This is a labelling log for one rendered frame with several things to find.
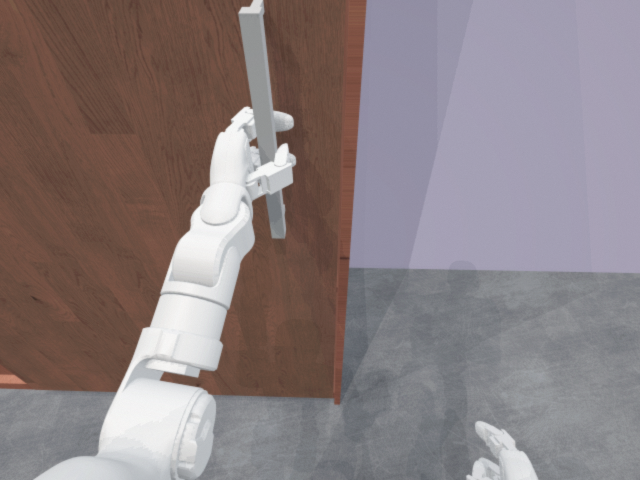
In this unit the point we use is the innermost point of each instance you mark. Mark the right robot hand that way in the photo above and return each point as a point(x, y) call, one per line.
point(513, 464)

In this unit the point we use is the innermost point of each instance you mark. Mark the left robot hand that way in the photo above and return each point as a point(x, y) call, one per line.
point(234, 161)

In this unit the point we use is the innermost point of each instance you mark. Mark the handle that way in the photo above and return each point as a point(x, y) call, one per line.
point(255, 51)

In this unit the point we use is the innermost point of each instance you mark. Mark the robot left forearm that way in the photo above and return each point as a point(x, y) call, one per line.
point(184, 335)

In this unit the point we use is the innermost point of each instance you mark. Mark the robot left upper arm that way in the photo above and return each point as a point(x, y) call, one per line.
point(157, 430)

